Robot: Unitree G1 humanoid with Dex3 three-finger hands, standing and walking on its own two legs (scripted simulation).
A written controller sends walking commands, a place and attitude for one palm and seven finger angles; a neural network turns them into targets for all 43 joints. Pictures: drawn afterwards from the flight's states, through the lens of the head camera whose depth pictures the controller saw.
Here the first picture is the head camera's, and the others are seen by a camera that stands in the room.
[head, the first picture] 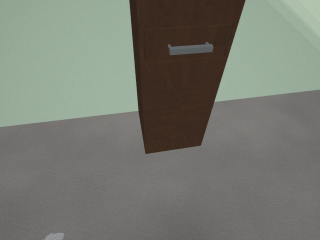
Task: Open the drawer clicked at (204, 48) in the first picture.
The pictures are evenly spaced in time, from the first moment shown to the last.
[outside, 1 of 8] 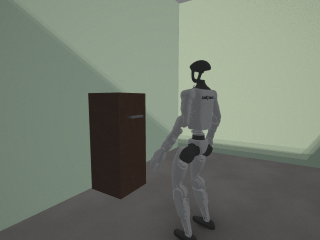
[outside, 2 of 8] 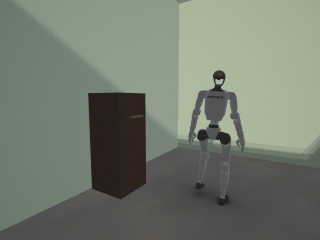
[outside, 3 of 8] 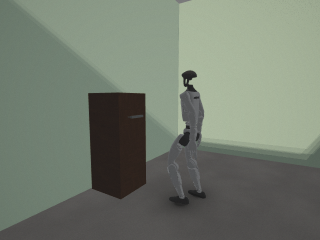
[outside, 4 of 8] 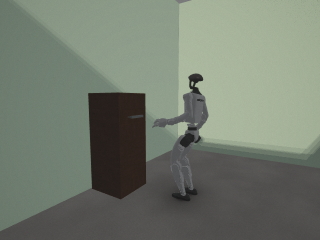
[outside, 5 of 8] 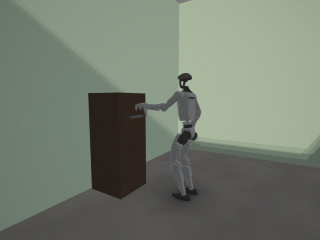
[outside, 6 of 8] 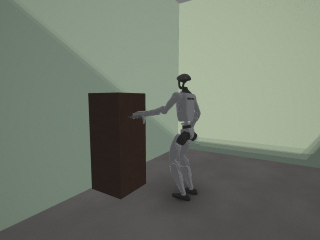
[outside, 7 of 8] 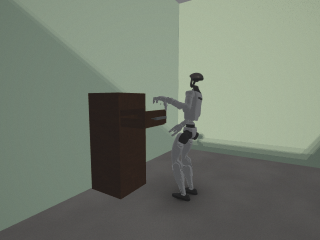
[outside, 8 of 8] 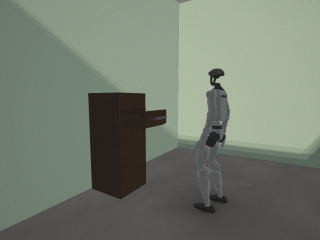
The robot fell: no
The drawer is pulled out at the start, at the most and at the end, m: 0.00 0.30 0.30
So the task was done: yes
